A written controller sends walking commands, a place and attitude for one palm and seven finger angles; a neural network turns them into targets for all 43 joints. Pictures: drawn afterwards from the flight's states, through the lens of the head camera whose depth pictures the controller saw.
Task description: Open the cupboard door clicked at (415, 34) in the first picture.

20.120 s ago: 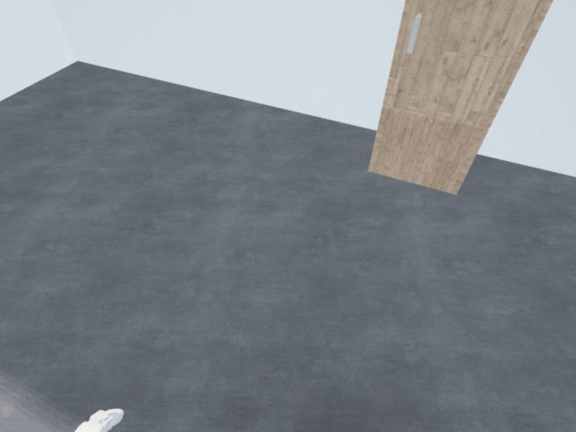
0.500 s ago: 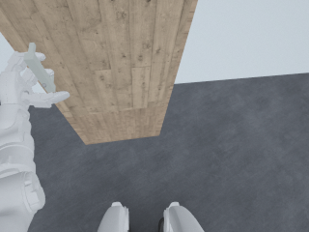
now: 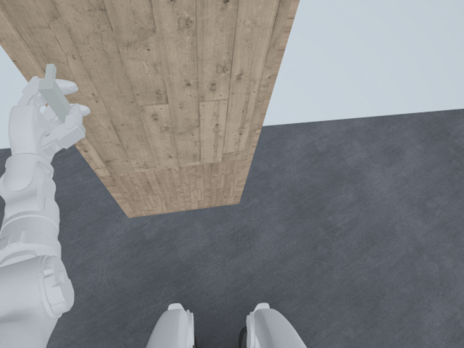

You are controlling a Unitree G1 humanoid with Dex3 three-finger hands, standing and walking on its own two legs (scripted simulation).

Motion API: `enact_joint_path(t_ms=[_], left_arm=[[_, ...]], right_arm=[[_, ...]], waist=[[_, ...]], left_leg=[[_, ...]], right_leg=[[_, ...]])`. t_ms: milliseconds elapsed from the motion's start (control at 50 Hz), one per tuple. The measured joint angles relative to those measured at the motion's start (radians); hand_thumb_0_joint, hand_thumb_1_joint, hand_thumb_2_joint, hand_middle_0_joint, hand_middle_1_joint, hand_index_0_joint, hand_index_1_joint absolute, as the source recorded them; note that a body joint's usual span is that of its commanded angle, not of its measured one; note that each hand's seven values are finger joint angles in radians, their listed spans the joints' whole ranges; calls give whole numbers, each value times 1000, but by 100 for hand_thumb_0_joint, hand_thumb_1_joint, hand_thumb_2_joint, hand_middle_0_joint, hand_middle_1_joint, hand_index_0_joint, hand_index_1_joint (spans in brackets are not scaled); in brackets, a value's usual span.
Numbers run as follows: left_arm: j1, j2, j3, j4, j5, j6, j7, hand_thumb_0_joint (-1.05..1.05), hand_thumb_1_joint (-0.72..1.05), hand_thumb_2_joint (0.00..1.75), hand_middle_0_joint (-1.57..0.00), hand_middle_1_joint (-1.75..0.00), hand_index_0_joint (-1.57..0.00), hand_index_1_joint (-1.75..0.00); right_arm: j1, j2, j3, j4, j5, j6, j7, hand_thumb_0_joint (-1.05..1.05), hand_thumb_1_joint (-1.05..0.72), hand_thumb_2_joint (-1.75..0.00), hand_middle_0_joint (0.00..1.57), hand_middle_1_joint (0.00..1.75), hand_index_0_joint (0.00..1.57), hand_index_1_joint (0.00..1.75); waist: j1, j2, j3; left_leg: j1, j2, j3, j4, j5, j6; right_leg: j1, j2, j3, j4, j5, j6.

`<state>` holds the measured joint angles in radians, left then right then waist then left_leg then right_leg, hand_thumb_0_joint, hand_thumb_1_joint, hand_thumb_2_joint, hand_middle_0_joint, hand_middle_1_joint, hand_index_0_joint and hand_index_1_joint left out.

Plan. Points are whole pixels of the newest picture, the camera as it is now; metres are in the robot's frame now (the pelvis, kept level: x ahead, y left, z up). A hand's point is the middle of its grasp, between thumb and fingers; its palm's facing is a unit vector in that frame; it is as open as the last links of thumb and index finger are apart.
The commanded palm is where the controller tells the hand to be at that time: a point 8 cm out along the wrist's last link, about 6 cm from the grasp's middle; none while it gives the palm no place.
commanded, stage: pull the door open along its arc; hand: left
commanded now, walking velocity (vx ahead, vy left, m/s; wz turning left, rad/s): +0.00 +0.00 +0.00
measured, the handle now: (65, 103) +0.52 +0.28 +0.05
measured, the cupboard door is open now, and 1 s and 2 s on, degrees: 1 36 42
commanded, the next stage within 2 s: open thumb and fingers to let go in 1.06 s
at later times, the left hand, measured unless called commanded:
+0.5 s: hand (87, 172) +0.38 +0.21 +0.06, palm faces +0.17 -0.99 +0.04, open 6.0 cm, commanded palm +0.33 +0.26 +0.05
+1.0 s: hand (153, 233) +0.29 +0.11 +0.06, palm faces +0.55 -0.84 +0.00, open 5.9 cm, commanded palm +0.22 +0.13 +0.05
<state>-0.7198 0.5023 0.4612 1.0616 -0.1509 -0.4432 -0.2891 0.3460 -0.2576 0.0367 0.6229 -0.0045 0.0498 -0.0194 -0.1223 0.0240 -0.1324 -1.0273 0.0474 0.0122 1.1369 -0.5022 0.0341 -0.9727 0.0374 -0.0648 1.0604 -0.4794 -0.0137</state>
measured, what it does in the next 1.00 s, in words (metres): stands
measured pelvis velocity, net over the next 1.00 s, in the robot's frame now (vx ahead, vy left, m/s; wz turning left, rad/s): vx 0.01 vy -0.04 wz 0.08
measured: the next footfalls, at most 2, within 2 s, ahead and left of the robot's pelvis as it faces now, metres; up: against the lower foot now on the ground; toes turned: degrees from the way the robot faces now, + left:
none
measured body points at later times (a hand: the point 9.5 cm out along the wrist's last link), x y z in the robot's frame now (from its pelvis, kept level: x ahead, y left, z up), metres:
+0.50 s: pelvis +0.01 +0.00 +0.02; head +0.10 +0.01 +0.46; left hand +0.37 +0.26 +0.06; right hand +0.11 -0.25 -0.09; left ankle +0.01 +0.09 -0.65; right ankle +0.01 -0.12 -0.65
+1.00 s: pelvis +0.01 -0.04 +0.02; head +0.06 -0.04 +0.46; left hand +0.25 +0.15 +0.06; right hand +0.20 -0.23 -0.09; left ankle +0.01 +0.09 -0.65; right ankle +0.01 -0.12 -0.65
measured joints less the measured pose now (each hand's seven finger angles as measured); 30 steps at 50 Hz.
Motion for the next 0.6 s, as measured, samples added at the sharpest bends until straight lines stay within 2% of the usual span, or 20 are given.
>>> enact_joint_path(t_ms=[180, 300, 440, 460, 520, 600], left_arm=[[55, -26, -14, -58, -15, 5, 33, 0, 73, 83, -34, -133, -34, -134], [201, -84, -46, -195, -52, 9, 38, 0, 74, 80, -33, -133, -33, -133], [404, -173, -120, -394, -90, 7, 44, 0, 73, 77, -33, -133, -32, -133], [428, -193, -132, -426, -92, 11, 60, 0, 72, 77, -34, -133, -33, -132], [483, -280, -172, -516, -94, 15, 192, 1, 71, 78, -34, -133, -34, -131], [547, -386, -227, -631, -45, 21, 387, 1, 70, 79, -34, -133, -35, -129]], right_arm=[[10, 4, -7, -7, 2, 5, 9, 0, -91, -90, 20, 30, 20, 30], [19, 5, -18, -23, 13, 12, 20, 0, -91, -90, 20, 30, 20, 30], [-2, 8, -27, -56, 25, 1, 27, 0, -91, -90, 20, 30, 20, 30], [-8, 10, -30, -60, 23, -3, 27, 0, -91, -90, 20, 30, 20, 30], [-36, 16, -37, -67, 12, -23, 32, 0, -91, -90, 20, 30, 20, 30], [-85, 28, -38, -76, -12, -37, 48, 1, -91, -90, 20, 30, 20, 30]], waist=[[3, 1, -3], [19, 3, -16], [46, 2, -28], [53, 1, -30], [73, 0, -32], [93, -3, -34]], left_leg=[[21, 2, 6, -14, 1, 0], [70, 2, 18, -48, 4, 1], [132, -5, 24, -84, 7, 1], [137, -6, 25, -87, 7, 1], [146, -12, 25, -91, 10, 0], [144, -21, 23, -83, 10, -4]], right_leg=[[17, 2, 7, -12, 3, 0], [60, 3, 19, -42, 7, 2], [117, -2, 25, -69, 7, 3], [122, -3, 27, -70, 6, 3], [129, -9, 26, -67, 3, 4], [124, -18, 24, -46, -8, 1]])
